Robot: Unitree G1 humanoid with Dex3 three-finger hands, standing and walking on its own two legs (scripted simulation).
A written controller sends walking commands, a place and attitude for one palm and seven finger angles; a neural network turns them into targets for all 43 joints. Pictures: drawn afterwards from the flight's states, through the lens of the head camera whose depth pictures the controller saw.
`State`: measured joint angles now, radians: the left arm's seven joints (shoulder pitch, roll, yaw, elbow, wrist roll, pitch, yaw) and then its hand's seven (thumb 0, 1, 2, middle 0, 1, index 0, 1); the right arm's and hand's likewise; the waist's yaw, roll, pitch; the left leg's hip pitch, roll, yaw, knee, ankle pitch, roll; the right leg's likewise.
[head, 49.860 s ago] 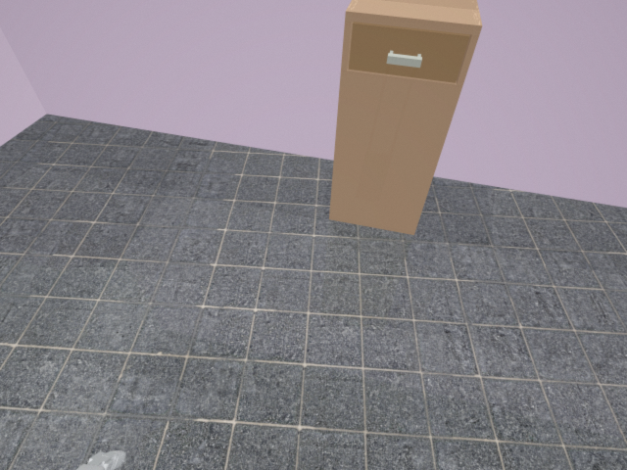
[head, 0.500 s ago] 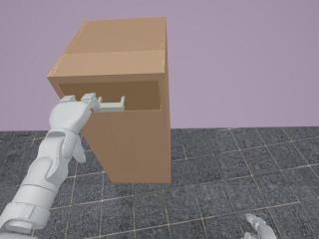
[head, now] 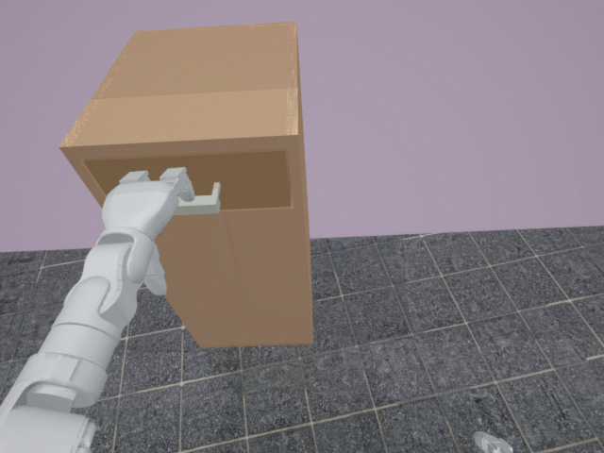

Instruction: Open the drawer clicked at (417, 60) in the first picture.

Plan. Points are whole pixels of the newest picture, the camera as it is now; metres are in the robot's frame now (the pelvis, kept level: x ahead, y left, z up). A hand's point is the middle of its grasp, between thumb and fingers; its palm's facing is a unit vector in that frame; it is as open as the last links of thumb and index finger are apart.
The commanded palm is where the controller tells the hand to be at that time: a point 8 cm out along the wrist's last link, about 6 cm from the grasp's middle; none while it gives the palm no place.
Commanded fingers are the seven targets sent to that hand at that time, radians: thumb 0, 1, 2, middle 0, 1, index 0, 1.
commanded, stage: move the hooked fingers above the handle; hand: left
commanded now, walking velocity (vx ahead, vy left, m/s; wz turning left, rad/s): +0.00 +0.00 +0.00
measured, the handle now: (191, 197) +0.52 +0.24 +0.01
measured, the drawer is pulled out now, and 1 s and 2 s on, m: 0.00 0.00 0.00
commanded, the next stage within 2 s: none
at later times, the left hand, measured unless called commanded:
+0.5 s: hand (180, 210) +0.44 +0.22 +0.06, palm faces -0.07 -0.05 -1.00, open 13.9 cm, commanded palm +0.43 +0.25 +0.13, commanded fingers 0.00 -0.50 0.30 -0.30 -1.20 -0.30 -1.20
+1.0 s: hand (179, 203) +0.45 +0.23 +0.07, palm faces +0.02 -0.06 -1.00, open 13.9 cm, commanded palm +0.43 +0.25 +0.13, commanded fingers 0.00 -0.50 0.30 -0.30 -1.20 -0.30 -1.20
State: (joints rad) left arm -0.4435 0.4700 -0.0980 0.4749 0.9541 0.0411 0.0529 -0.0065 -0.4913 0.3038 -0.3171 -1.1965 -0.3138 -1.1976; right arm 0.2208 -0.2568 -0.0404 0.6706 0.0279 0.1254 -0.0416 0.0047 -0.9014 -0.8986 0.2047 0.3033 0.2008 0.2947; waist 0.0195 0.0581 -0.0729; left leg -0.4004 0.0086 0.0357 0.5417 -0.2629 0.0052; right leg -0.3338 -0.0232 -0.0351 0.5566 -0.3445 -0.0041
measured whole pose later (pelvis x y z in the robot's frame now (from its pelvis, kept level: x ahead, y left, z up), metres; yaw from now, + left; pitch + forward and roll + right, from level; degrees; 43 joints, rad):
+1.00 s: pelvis -0.01 +0.01 -0.01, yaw -1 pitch +12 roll -1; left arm -0.70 0.50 -0.03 0.82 1.04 -0.12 0.19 -0.01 -0.49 0.30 -0.32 -1.20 -0.32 -1.20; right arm 0.29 -0.25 -0.05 0.70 0.02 0.12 -0.05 0.00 -0.90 -0.90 0.21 0.30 0.20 0.29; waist -0.06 0.03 -0.10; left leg -0.56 0.02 0.04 0.64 -0.30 0.02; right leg -0.48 -0.01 -0.02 0.62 -0.35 0.01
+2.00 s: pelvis -0.01 +0.00 -0.01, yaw -2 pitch +14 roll +0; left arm -0.78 0.54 0.00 0.92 1.05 0.04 0.32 0.00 -0.49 0.30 -0.32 -1.20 -0.32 -1.21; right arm 0.25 -0.26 -0.04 0.72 0.02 0.12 -0.04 0.00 -0.90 -0.90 0.20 0.30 0.20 0.29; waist -0.06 0.05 -0.11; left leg -0.59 0.03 0.06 0.65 -0.29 0.00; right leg -0.53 0.00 -0.01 0.65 -0.35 0.00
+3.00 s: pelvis -0.01 +0.01 -0.01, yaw -1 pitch +14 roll -1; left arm -0.77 0.58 -0.04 0.98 1.01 0.10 0.17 -0.01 -0.49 0.30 -0.31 -1.20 -0.31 -1.20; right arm 0.31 -0.26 -0.06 0.72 0.03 0.12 -0.04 0.00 -0.90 -0.90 0.21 0.30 0.20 0.29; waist -0.06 0.06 -0.12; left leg -0.59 0.03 0.04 0.64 -0.28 0.01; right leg -0.51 0.00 -0.02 0.62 -0.34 0.00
